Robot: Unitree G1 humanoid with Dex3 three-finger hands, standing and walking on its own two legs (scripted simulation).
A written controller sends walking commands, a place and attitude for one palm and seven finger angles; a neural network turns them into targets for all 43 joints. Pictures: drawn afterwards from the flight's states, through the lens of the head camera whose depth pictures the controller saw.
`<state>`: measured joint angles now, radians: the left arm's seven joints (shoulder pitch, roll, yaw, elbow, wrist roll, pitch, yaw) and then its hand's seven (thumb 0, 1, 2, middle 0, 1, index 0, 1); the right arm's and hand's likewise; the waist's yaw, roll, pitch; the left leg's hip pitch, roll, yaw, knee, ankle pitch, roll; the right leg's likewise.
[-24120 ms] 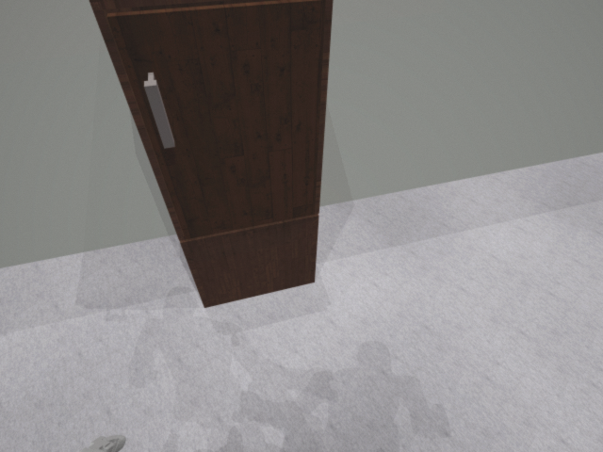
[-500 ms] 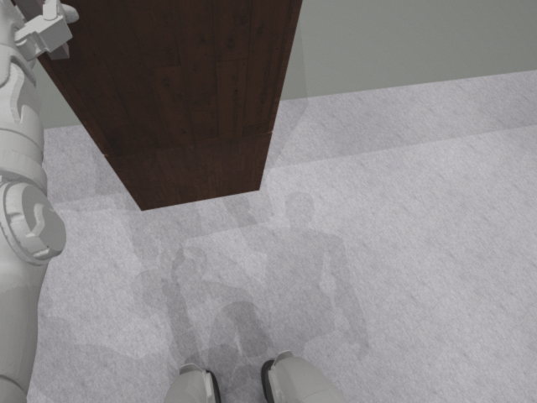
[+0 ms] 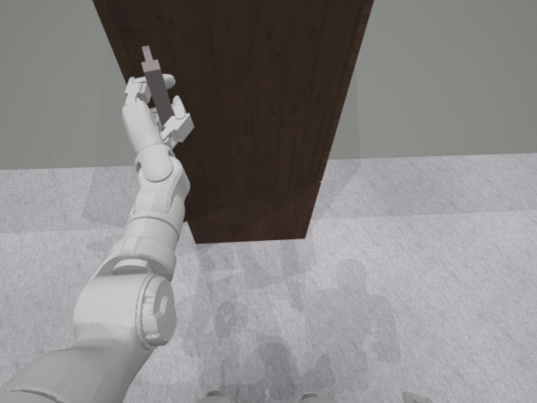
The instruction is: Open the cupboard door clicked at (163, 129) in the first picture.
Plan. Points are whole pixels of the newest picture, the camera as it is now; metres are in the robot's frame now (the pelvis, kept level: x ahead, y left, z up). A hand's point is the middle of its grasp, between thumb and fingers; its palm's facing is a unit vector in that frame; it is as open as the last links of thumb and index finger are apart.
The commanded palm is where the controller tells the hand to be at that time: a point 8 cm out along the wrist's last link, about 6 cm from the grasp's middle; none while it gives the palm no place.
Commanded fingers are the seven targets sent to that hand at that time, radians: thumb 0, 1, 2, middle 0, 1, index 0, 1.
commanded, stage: pull the door open along its arc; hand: left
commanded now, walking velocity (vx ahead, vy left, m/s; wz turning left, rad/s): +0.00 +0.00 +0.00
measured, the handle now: (160, 97) +0.55 +0.14 +0.12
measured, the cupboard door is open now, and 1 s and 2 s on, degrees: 17 35 40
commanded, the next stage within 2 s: open thumb and fingers to let go in 1.78 s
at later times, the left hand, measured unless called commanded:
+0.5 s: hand (187, 115) +0.52 +0.10 +0.11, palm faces +0.46 -0.89 -0.02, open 5.6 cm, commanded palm +0.46 +0.13 +0.11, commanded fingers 0.00 0.90 0.90 -0.40 -1.35 -0.40 -1.35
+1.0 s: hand (225, 167) +0.42 +0.04 +0.11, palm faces +0.35 -0.93 +0.02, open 5.7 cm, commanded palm +0.38 +0.09 +0.11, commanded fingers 0.00 0.90 0.90 -0.40 -1.35 -0.40 -1.35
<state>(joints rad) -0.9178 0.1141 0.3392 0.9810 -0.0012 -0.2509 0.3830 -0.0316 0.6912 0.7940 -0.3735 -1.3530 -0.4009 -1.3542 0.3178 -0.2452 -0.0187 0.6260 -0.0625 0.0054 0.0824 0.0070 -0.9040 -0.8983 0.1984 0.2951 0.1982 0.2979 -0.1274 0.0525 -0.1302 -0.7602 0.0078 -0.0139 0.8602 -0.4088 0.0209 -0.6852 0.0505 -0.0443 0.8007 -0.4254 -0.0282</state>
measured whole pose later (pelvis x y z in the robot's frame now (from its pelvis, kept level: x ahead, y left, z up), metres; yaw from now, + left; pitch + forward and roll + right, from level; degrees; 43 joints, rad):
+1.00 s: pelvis +0.01 -0.01 +0.02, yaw +0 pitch +11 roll -1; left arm -0.47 -0.13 0.02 0.57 0.05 -0.19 0.59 -0.02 0.70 0.74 -0.37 -1.35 -0.40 -1.35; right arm 0.28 -0.20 -0.03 0.64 -0.07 0.02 0.07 0.01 -0.90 -0.90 0.20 0.30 0.20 0.30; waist -0.05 0.06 -0.13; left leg -0.55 0.00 0.00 0.74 -0.39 0.01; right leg -0.49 0.05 -0.03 0.72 -0.42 -0.04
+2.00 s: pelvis -0.02 -0.02 +0.01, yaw +2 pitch +10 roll +0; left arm -0.58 -0.18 -0.02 0.66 0.10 -0.13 0.72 -0.03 0.66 0.79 -0.38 -1.35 -0.36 -1.35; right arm 0.20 -0.18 -0.03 0.69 -0.08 0.03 0.03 0.01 -0.90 -0.90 0.20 0.30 0.20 0.30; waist -0.05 0.04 -0.11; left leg -0.61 -0.01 -0.03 0.78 -0.35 -0.01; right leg -0.56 0.04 -0.06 0.78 -0.41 -0.06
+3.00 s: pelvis -0.04 -0.02 +0.01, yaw +1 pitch +6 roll +0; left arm -0.52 0.03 -0.15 0.67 -0.04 -0.24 0.17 -0.01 -0.49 0.30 -0.28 -0.43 -0.23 -0.45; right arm 0.26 -0.19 0.01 0.66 -0.02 0.01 -0.03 0.01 -0.90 -0.90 0.20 0.30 0.20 0.30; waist -0.05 0.05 -0.07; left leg -0.53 -0.01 -0.02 0.75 -0.33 0.00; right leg -0.48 0.03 -0.05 0.76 -0.38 -0.05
